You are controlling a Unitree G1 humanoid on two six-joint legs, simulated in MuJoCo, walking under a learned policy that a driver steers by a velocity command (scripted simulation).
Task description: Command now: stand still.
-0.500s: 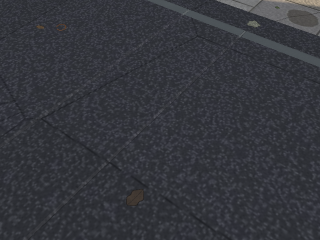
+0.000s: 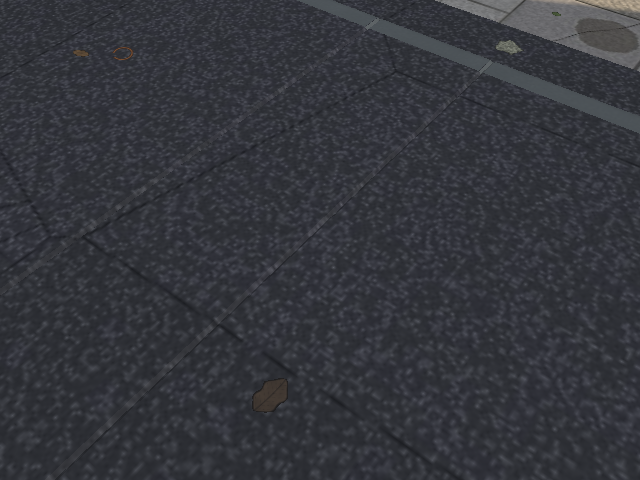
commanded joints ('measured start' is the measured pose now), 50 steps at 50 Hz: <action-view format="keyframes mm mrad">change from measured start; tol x32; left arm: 1 103 82 13 -5 0 -3 2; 50 -271 211 84 -275 -35 -93 -85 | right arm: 1 35 -93 -13 -20 0 -5 -3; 50 278 -204 -42 -89 -3 -84 27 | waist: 1 0 -10 27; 50 88 132 -53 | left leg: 1 121 16 -15 -40 176 42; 13 127 -1 6 -28 75 40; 20 -416 62 0 403 -309 98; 25 209 -86 164 60 -28 80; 29 407 388 -684 -335 -344 305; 34 214 187 -169 -365 85 183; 46 338 221 -21 -378 288 192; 50 407 217 28 -56 846 146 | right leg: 1 -159 -36 33 -116 150 -12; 12 -159 -36 34 -117 154 -13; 17 -157 -254 348 -305 -518 -186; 23 -49 -263 258 -247 -119 -167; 26 -318 -111 65 145 206 -89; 29 -721 -26 161 890 -118 -62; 50 -243 28 -54 84 277 -125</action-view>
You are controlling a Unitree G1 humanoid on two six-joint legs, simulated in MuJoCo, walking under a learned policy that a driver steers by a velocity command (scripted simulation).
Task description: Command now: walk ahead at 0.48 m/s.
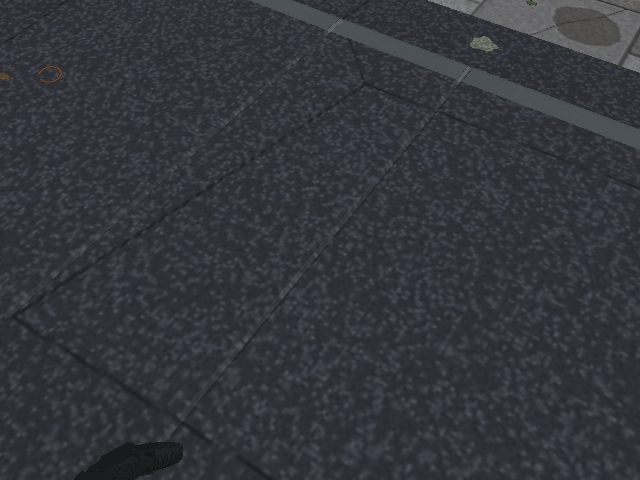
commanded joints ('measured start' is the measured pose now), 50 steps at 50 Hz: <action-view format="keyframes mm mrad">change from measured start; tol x32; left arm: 1 324 207 80 39 -3 -8 9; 31 548 5 -7 129 23 7 49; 50 -25 78 25 -17 13 10 34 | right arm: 1 -40 -170 -29 -53 -8 8 -2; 25 -572 -93 -21 -296 15 -35 49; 31 -23 -326 -99 -155 -9 -37 48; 50 -71 -171 -44 -114 2 -23 10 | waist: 1 251 151 -163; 3 182 -256 -479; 24 155 -37 64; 31 6 357 -423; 50 2 74 46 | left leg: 1 -206 194 -18 466 1051 98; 3 -772 -78 -138 1118 -120 31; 25 -887 88 -68 322 448 53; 29 -376 10 -12 294 383 135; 31 210 407 -766 142 164 355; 38 -349 227 -285 -43 419 237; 50 -217 203 -119 -81 469 198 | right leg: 1 510 48 -11 18 -33 -78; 3 1048 -378 824 -197 -330 -296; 11 347 -180 240 -420 -25 -163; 29 587 -146 48 49 466 -26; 31 -14 110 81 692 -535 58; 32 -126 51 194 801 -542 35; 50 -108 -63 53 43 129 74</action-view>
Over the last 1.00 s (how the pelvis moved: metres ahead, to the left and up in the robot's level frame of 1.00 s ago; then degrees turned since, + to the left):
0.29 0.02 -0.02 0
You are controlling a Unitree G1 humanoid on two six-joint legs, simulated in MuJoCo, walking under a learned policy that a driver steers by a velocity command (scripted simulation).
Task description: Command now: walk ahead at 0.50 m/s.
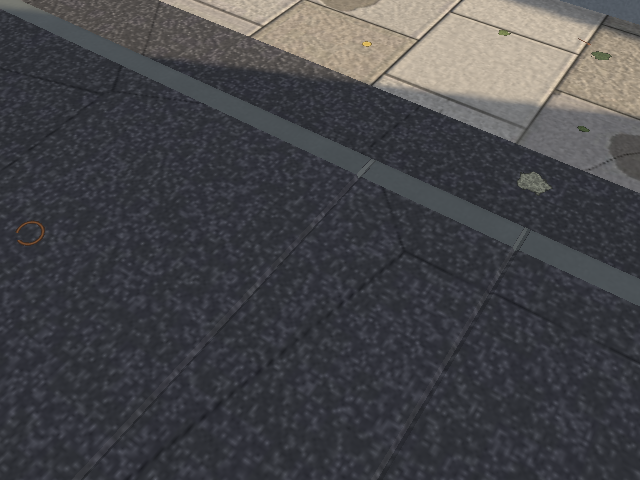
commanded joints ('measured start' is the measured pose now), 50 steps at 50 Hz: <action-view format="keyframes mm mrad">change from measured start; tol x32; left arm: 1 -148 41 -3 -91 -6 -19 -17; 10 401 223 62 14 20 -34 -14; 50 -53 77 14 -163 28 -29 14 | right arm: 1 61 -162 -34 -14 6 2 -8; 30 -387 -53 -26 -252 16 48 49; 36 56 -284 -132 -194 24 61 29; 50 -93 -217 -80 -278 11 45 -23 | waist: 1 -17 100 96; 10 198 -188 -437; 19 45 -31 30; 38 -48 198 -338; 50 44 119 -34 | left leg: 1 11 285 -116 -43 268 135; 7 41 278 -120 283 689 80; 11 -759 87 -202 1173 -308 -12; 30 -758 174 -27 491 196 8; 35 -246 0 84 388 76 120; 38 392 401 -896 103 -119 379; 50 -285 123 -235 136 596 148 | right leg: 1 -32 30 -30 -86 7 -9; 7 371 122 -74 -182 -132 -89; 10 1125 -311 689 -318 -328 -304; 17 470 -145 51 -522 -183 -163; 30 760 -184 -225 -474 63 -130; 34 792 -179 -279 -163 643 -87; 36 470 -94 -301 362 303 -2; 37 32 127 -175 690 -639 53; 38 -85 143 49 786 -678 31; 50 182 116 -18 21 -58 72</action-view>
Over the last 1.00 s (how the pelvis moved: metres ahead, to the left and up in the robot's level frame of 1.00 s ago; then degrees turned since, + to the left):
0.57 0.04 0.03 0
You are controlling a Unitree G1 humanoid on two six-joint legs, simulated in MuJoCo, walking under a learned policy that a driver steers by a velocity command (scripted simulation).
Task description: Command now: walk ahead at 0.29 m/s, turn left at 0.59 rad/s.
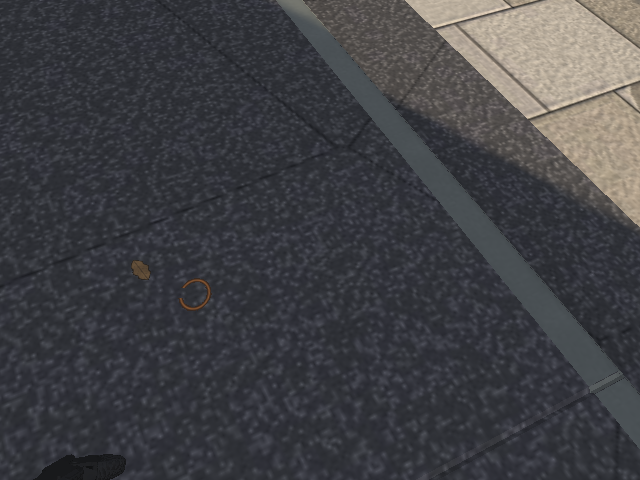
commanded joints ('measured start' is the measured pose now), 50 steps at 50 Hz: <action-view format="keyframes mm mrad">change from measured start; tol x32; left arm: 1 -36 39 3 -67 -6 -1 -7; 50 126 74 -2 -61 -4 95 -15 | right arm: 1 -13 -185 -48 -75 7 7 -20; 50 -146 -123 17 -191 -13 54 -4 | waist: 1 11 119 -91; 8 86 139 -167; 10 4 -273 -451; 29 12 -104 -159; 32 4 316 -108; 50 67 132 -115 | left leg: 1 -80 165 -101 -23 527 94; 8 18 130 -265 301 331 7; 10 -360 -62 -122 812 -604 -96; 29 -31 115 158 187 -36 -52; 31 177 402 -294 1 331 102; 50 -46 257 -195 68 215 67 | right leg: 1 183 106 -74 -186 197 7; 7 274 120 -15 -380 155 -41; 10 940 -389 485 -343 861 -362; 14 539 -217 237 -479 123 -279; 27 470 -226 -71 -523 60 -255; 32 -52 88 -133 218 -540 21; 38 55 60 -55 359 -210 20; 50 483 53 -68 -434 53 -24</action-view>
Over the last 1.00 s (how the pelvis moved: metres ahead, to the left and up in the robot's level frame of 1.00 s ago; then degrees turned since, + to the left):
0.54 0.07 0.00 28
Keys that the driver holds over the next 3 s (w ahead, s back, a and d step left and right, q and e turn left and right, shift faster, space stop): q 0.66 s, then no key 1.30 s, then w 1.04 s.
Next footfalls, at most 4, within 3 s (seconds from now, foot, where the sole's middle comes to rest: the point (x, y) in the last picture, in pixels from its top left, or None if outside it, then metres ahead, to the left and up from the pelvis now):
0.16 right None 0.28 -0.12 -0.78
0.60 left None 0.15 0.11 -0.78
1.00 right None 0.25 -0.10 -0.78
2.26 left None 0.18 0.15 -0.78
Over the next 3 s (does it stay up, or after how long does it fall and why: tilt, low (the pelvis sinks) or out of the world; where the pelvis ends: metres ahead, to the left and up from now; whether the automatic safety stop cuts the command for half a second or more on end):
stays up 0.55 0.18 0.00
